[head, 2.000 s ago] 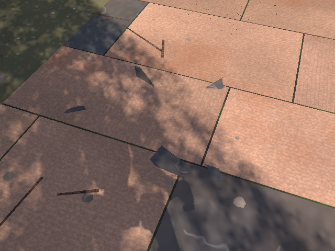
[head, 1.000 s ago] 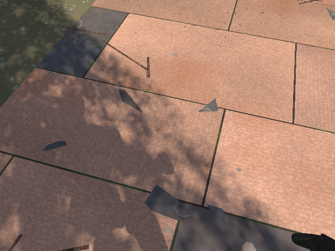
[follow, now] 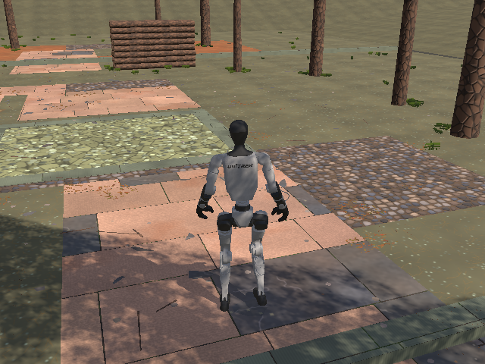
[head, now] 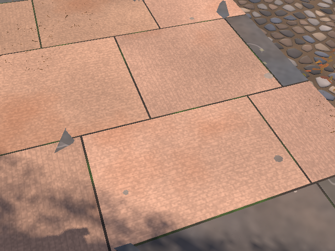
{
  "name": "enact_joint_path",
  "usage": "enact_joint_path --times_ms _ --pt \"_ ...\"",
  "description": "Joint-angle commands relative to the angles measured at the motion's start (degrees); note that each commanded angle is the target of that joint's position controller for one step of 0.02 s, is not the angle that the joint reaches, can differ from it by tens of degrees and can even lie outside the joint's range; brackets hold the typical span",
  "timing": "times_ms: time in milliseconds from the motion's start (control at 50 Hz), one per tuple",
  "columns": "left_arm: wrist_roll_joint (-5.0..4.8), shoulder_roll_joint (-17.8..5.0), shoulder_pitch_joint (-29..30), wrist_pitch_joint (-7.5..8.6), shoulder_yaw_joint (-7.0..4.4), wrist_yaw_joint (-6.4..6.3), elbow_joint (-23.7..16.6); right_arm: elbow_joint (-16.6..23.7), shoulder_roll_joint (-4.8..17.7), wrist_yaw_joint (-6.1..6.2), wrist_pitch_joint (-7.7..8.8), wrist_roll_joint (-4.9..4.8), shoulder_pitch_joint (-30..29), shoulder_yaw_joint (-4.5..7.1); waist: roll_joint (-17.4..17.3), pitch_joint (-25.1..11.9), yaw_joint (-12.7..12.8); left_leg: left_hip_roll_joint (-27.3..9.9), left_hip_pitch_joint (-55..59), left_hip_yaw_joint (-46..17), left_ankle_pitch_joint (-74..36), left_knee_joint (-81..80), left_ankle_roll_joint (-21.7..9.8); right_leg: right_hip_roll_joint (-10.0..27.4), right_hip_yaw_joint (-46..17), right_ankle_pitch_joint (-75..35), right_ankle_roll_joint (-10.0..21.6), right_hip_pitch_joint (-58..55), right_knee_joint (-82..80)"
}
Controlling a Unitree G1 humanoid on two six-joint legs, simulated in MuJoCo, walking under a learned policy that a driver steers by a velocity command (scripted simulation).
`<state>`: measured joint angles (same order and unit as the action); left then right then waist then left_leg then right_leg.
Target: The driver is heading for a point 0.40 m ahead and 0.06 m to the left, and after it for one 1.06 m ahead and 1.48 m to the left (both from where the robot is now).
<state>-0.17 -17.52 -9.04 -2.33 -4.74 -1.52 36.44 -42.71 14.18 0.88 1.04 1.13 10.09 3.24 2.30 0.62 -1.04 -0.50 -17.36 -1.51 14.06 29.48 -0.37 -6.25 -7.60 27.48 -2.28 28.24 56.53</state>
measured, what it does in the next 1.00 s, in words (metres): walks ahead: right foot, then left foot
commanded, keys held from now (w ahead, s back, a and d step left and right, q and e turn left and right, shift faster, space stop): no key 0.02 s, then w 0.56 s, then w+q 0.42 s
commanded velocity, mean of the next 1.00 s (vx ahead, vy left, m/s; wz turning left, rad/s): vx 0.37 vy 0.00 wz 0.09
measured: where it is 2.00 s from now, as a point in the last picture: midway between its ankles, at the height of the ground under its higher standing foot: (105, 156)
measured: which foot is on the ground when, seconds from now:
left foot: down 0.00-0.20, up 0.22-0.58, down 0.60-1.00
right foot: up 0.00-0.16, down 0.18-0.60, up 0.62-1.00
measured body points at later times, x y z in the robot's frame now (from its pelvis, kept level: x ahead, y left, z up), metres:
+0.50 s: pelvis +0.11 +0.00 +0.00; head +0.13 -0.01 +0.45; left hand +0.10 +0.28 -0.11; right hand +0.31 -0.25 -0.09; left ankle +0.25 +0.14 -0.70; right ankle -0.02 -0.13 -0.74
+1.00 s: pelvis +0.36 +0.04 +0.01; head +0.39 +0.06 +0.46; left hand +0.57 +0.30 -0.06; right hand +0.41 -0.24 -0.11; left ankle +0.28 +0.13 -0.74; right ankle +0.55 -0.10 -0.70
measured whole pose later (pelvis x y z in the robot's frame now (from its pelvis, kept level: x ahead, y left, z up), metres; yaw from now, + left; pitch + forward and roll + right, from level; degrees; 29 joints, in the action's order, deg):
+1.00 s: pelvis +0.36 +0.04 +0.01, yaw +8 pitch +2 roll +0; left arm -0.2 -15.5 -2.4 5.7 -2.1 0.7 37.1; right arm -44.9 16.3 0.3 3.2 -1.6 22.1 3.3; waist 1.9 1.2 -6.0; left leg 5.2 -5.7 -6.6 15.5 19.6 -3.6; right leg 2.7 -5.6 -2.0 -2.9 34.2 31.8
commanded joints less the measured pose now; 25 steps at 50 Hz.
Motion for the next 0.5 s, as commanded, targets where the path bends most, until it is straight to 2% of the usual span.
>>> enact_joint_path --times_ms 20,40,60,80,100,140,160,180,200,220,240,260,300,320,360,400,440,500 --pt "-0.1 -2.4 -2.4 0.03 -1.04 0.02 -2.2 4.6 7.0 0.42 0.28 -0.81 -5.4 1.42 -9.8 -4.0 2.6 -11.7 6.3 -10.3 -23.1 -8.5 -10.8 3.2 1.0 -1.1 -2.5 0.9 1.6" --pt "-0.04 -0.5 -1.9 0.14 -0.16 0.3 -2.2 4.2 6.4 0.38 -0.08 -0.76 -4.4 1.27 -10.7 -5.8 1.9 -10.0 7.2 -8.2 -16.6 -9.1 -9.8 4.4 3.9 -2.5 -2.6 -2.0 -4.8" --pt "-0.11 0.9 0.0 0.34 0.59 0.66 -2.5 3.6 6.6 0.36 -0.47 -0.91 -2.6 1.37 -12.5 -5.8 0.1 -8.8 6.7 -7.8 -6.5 -10.4 -9.5 4.8 6.2 -3.0 -2.4 -4.8 -10.6" --pt "-0.47 0.6 2.0 0.53 0.64 0.98 -3.2 3.1 8.7 0.37 -0.87 -1.25 -0.4 1.95 -14.7 -4.7 -1.6 -9.1 6.2 -9.3 2.5 -11.9 -10.1 4.1 8.3 -1.6 -2.0 -6.0 -14.2" --pt "-0.86 -0.9 2.6 0.77 0.29 1.22 -3.6 2.9 10.7 0.36 -1.17 -1.5 1.1 2.42 -15.6 -3.5 -2.3 -10.2 5.8 -11.4 8.5 -12.8 -10.8 3.5 9.6 -0.7 -1.3 -7.1 -17.4" --pt "-1.12 -2.0 0.0 1.74 -0.14 1.56 -2.2 3.0 11.6 0.3 -1.37 -2.34 1.6 2.54 -13.7 -1.4 -0.7 -10.9 2.7 -13.0 15.0 -13.0 -10.8 3.1 10.8 -8.2 1.7 -13.4 -29.7" --pt "-0.96 -2.0 -1.8 2.26 -0.22 1.55 -1.2 2.6 10.9 0.21 -1.2 -2.59 2.1 2.28 -12.2 -0.7 0.3 -10.4 0.0 -12.8 15.6 -12.4 -9.9 2.9 10.8 -10.6 3.5 -18.1 -34.3" --pt "-0.73 -2.6 -4.9 2.82 -0.35 1.32 -0.4 2.6 9.0 0.05 -0.6 -2.37 1.5 1.58 -10.6 -2.0 1.9 -9.4 -4.9 -11.6 14.5 -9.6 -7.7 5.8 7.0 -11.4 5.4 -25.7 -34.6" --pt "-0.34 -4.7 -11.6 3.3 -0.78 0.87 1.0 3.9 4.5 -0.44 0.36 -1.34 -1.6 0.2 -3.5 -4.4 4.6 -5.2 -13.3 -5.8 12.8 2.7 -4.1 13.9 -3.3 -9.2 7.9 -34.6 -36.5" --pt "0.3 -11.6 -15.0 3.52 -2.76 1.46 2.5 7.2 3.5 -0.48 1.84 -1.82 -4.9 -0.11 12.5 -2.5 5.2 1.7 -24.1 4.1 14.1 13.5 -0.8 23.5 -20.2 3.0 14.8 -33.8 -41.7" --pt "0.65 -9.6 -15.3 4.61 -2.28 1.59 2.0 8.2 8.3 -0.4 2.89 -2.45 -9.4 1.17 9.8 3.0 7.8 -1.0 -29.8 0.3 18.0 22.6 -0.3 27.0 -27.2 5.4 19.2 -31.4 -46.1" --pt "0.82 -7.1 -14.6 5.5 -1.41 1.25 2.4 8.0 9.6 -0.8 3.43 -3.19 -8.6 1.96 7.8 4.9 6.2 -2.7 -33.9 -1.4 15.5 28.0 -0.9 26.7 -25.8 6.0 19.0 -32.1 -46.5" --pt "-0.3 -5.6 -12.3 6.35 -0.83 1.0 2.2 6.3 8.5 -1.54 4.01 -2.53 -6.1 1.89 5.6 5.1 4.5 -4.7 -36.9 -1.7 7.6 29.8 -1.4 23.5 -19.3 0.9 16.7 -33.9 -47.3" --pt "-0.25 -5.0 -11.8 6.35 -0.55 0.85 2.1 6.1 7.8 -1.93 4.29 -2.13 -6.5 1.79 4.6 5.0 4.2 -5.5 -35.7 -1.5 3.9 28.4 -1.2 22.0 -15.6 -4.7 15.6 -33.1 -47.9" --pt "-0.08 -4.6 -11.2 6.08 -0.45 0.83 2.0 5.9 5.6 -2.76 4.61 -1.78 -7.3 0.95 3.6 3.9 4.1 -4.7 -30.3 0.9 -2.6 22.8 0.1 18.8 -8.1 -14.1 14.4 -29.6 -48.7" --pt "-0.35 -5.2 -11.7 5.97 -0.65 0.84 2.5 6.2 3.8 -3.29 4.58 -1.8 -9.3 0.05 4.2 3.4 4.8 -3.5 -23.2 2.6 -7.9 15.0 1.2 16.5 -2.7 -18.8 13.5 -25.3 -48.6" --pt "-0.62 -6.8 -13.3 6.01 -1.1 0.98 3.3 6.9 3.9 -3.62 4.47 -2.18 -11.5 -0.28 4.5 3.8 5.6 -2.1 -17.5 3.4 -10.6 8.9 1.4 16.7 -0.9 -19.8 13.2 -22.2 -48.4" --pt "-1.39 -8.4 -14.5 6.22 -1.62 1.18 4.4 7.9 6.1 -4.08 4.33 -2.72 -12.4 0.1 4.7 5.0 4.9 -1.9 -13.9 2.5 -10.7 4.5 -0.3 19.8 -1.9 -19.1 12.8 -22.6 -48.1"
